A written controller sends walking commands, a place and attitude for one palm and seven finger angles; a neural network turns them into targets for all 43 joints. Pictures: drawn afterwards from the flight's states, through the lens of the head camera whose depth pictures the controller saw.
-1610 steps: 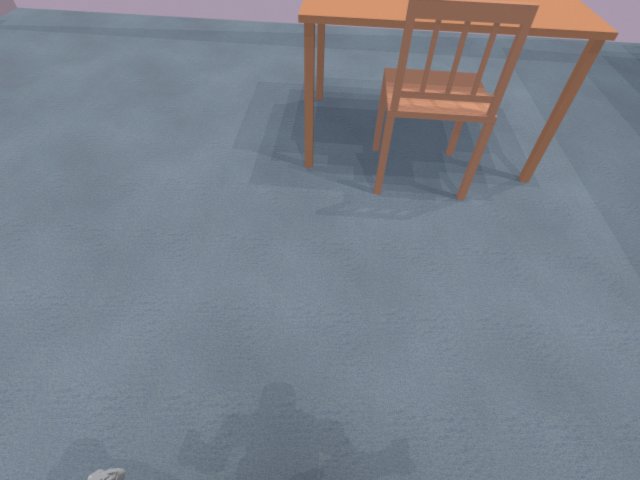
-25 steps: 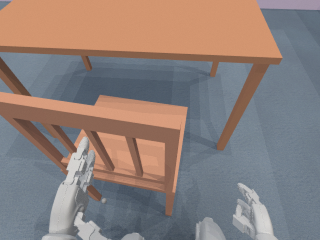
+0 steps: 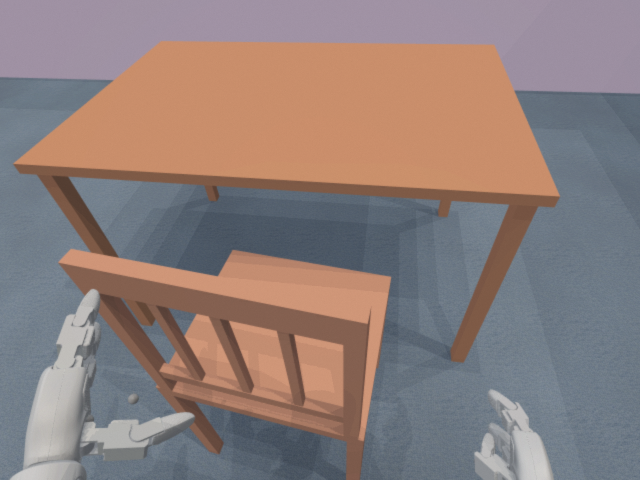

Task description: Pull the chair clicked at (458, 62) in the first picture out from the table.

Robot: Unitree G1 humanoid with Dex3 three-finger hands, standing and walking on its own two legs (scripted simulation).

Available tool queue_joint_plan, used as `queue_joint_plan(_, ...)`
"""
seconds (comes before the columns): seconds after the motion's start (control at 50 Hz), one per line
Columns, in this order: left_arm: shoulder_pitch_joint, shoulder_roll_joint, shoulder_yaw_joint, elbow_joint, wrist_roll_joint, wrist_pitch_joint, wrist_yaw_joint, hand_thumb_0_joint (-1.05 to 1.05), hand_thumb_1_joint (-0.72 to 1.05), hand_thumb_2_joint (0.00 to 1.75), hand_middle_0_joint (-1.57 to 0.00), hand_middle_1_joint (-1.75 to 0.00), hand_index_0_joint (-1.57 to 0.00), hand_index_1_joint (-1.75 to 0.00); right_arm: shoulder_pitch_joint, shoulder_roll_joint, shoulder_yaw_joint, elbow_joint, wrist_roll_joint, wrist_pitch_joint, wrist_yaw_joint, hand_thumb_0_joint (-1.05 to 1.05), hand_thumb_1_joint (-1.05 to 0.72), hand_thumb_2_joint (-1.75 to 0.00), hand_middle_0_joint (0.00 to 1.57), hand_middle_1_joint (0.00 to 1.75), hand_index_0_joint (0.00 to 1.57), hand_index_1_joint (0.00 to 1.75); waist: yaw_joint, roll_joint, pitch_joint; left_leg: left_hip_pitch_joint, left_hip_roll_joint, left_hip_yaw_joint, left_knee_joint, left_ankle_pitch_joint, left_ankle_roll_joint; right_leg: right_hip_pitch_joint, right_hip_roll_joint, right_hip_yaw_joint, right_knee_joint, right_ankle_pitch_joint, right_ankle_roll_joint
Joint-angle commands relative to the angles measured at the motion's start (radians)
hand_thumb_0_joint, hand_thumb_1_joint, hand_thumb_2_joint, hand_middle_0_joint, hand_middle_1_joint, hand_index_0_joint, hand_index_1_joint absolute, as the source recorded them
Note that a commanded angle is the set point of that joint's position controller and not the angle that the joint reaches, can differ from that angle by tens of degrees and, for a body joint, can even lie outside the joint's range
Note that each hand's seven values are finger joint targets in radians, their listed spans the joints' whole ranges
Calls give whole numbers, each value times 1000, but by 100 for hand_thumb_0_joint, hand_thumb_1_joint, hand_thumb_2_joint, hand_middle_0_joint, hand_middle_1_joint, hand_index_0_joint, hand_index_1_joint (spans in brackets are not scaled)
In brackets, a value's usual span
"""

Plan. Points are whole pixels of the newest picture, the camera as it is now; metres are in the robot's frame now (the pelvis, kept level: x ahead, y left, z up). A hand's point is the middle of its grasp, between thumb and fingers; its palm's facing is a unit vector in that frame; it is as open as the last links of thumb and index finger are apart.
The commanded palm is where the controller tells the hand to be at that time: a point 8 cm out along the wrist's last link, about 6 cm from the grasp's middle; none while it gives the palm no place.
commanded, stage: draw the hand back to the body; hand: left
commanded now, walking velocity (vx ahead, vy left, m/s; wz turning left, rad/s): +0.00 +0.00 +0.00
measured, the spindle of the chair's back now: (234, 354) +0.32 +0.18 -0.09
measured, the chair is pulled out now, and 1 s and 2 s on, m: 0.22 0.22 0.22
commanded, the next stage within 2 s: step back with the hand held close in 0.76 s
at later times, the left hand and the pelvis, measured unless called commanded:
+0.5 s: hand (42, 322) +0.20 +0.27 +0.19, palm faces +0.52 -0.74 -0.43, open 8.1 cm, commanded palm +0.15 +0.30 +0.20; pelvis +0.01 +0.00 +0.02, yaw -1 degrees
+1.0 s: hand (41, 319) +0.20 +0.27 +0.20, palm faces +0.50 -0.76 -0.42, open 7.4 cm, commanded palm +0.14 +0.29 +0.20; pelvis -0.01 +0.00 +0.02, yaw -2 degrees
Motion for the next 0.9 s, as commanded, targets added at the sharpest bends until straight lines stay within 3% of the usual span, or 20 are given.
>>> queue_joint_plan(0.0, -81, 137, 145, -190, 10, -82, 24, 0, 25, 58, -11, -16, -11, -16, -130, -84, -28, -131, -4, -72, 5, 0, -90, -90, 20, 30, 20, 30, 6, -44, 4, -120, -3, 50, -215, 400, 7, 278, 26, -19, -121, 214, -73)
queue_joint_plan(0.18, -144, 205, 283, -204, 1, -113, 21, 0, 57, 74, -16, -23, -16, -23, -150, -89, -34, -98, -9, -73, 24, 0, -90, -90, 20, 30, 20, 30, 17, -12, -13, -39, 3, 63, -270, 482, 10, 356, 30, -5, -181, 293, -76)
queue_joint_plan(0.24, -175, 215, 315, -196, -2, -123, 25, 0, 68, 80, -17, -26, -17, -26, -147, -89, -38, -91, -10, -69, 23, 0, -90, -90, 20, 30, 20, 30, 17, -49, -3, -19, 6, 69, -281, 488, 16, 357, 32, -6, -192, 305, -73)
queue_joint_plan(0.3, -232, 246, 355, -225, -4, -135, 27, 0, 79, 85, -19, -28, -19, -28, -150, -89, -36, -84, -9, -76, 22, 0, -90, -90, 20, 30, 20, 30, 20, 8, -7, -7, 3, 68, -292, 489, 14, 367, 29, -2, -206, 295, -75)
queue_joint_plan(0.36, -237, 267, 399, -204, -10, -140, 30, 0, 90, 90, -20, -30, -20, -30, -151, -97, -46, -73, -10, -72, 24, 0, -90, -90, 20, 30, 20, 30, 24, -20, -26, 18, 8, 72, -293, 530, 17, 379, 30, -1, -203, 327, -73)
queue_joint_plan(0.38, -224, 249, 391, -162, -11, -134, 25, 0, 90, 90, -20, -30, -20, -30, -157, -100, -47, -67, -9, -72, 25, 0, -90, -90, 20, 30, 20, 30, 19, 0, -17, 10, 6, 75, -299, 509, 14, 380, 29, 1, -211, 311, -73)
queue_joint_plan(0.42, -177, 193, 347, -117, -14, -134, 18, 0, 90, 90, -20, -30, -20, -30, -154, -99, -52, -61, -8, -64, 30, 0, -90, -90, 20, 30, 20, 30, 20, -53, 25, 1, 12, 73, -302, 528, 18, 364, 31, -6, -213, 323, -74)
queue_joint_plan(0.44, -177, 198, 348, -119, -14, -134, 16, 0, 90, 90, -20, -30, -20, -30, -157, -102, -56, -62, -7, -58, 32, 0, -90, -90, 20, 30, 20, 30, 21, -66, 11, 7, 11, 77, -301, 523, 21, 367, 32, -4, -216, 323, -71)
queue_joint_plan(0.54, -189, 240, 370, -209, -8, -150, 18, 0, 90, 90, -20, -30, -20, -30, -159, -103, -57, -69, -9, -63, 32, 0, -90, -90, 20, 30, 20, 30, 28, -18, -42, 27, 11, 67, -302, 566, 18, 392, 29, -3, -206, 340, -75)
queue_joint_plan(0.58, -198, 283, 413, -223, -8, -146, 22, 0, 90, 90, -20, -30, -20, -30, -167, -104, -58, -70, -9, -68, 29, 0, -90, -90, 20, 30, 20, 30, 28, 5, -59, 27, 11, 68, -301, 552, 13, 407, 27, 2, -210, 337, -75)
queue_joint_plan(0.64, -180, 244, 383, -202, -7, -142, 23, 0, 90, 90, -20, -30, -20, -30, -156, -93, -55, -64, -7, -67, 27, 0, -90, -90, 20, 30, 20, 30, 26, -8, -21, 25, 14, 73, -302, 565, 12, 383, 31, -2, -213, 343, -75)
queue_joint_plan(0.68, -207, 264, 397, -223, -8, -142, 22, 0, 90, 90, -20, -30, -20, -30, -163, -99, -55, -65, -6, -69, 26, 0, -90, -90, 20, 30, 20, 30, 23, 26, -27, 20, 13, 73, -307, 536, 10, 389, 31, 4, -217, 319, -76)
queue_joint_plan(0.72, -187, 236, 381, -183, -8, -141, 23, 0, 90, 90, -20, -30, -20, -30, -156, -95, -56, -58, -6, -68, 24, 0, -90, -90, 20, 30, 20, 30, 23, -17, -3, 13, 16, 73, -309, 530, 12, 374, 33, -2, -214, 313, -75)
queue_joint_plan(0.78, -219, 247, 384, -203, -9, -138, 20, 0, 90, 90, -20, -30, -20, -30, -166, -103, -53, -62, -6, -69, 28, 0, -90, -90, 20, 30, 20, 30, 21, 22, -10, 11, 14, 71, -314, 511, 11, 374, 31, 3, -216, 288, -75)
queue_joint_plan(0.82, -188, 226, 370, -162, -8, -136, 21, 0, 90, 90, -20, -30, -20, -30, -157, -96, -55, -55, -7, -67, 27, 0, -90, -90, 20, 30, 20, 30, 22, -30, 10, 11, 17, 72, -312, 518, 14, 364, 34, -1, -217, 300, -75)
queue_joint_plan(0.86, -246, 198, 323, -189, -8, -137, 14, 0, 90, 90, -20, -30, -20, -30, -159, -103, -49, -63, -10, -63, 30, 0, -90, -90, 20, 30, 20, 30, 13, -19, 18, 8, 11, 74, -319, 494, 16, 355, 34, 3, -221, 285, -74)
queue_joint_plan(0.88, -474, 371, 498, -261, -18, -205, 17, 0, 90, 90, -20, -30, -20, -30, -133, -122, -43, -106, -1, -36, 30, 0, -90, -90, 20, 30, 20, 30, -22, 20, 135, -59, 40, 56, -335, 372, 35, 292, -1, 88, -238, 316, -70)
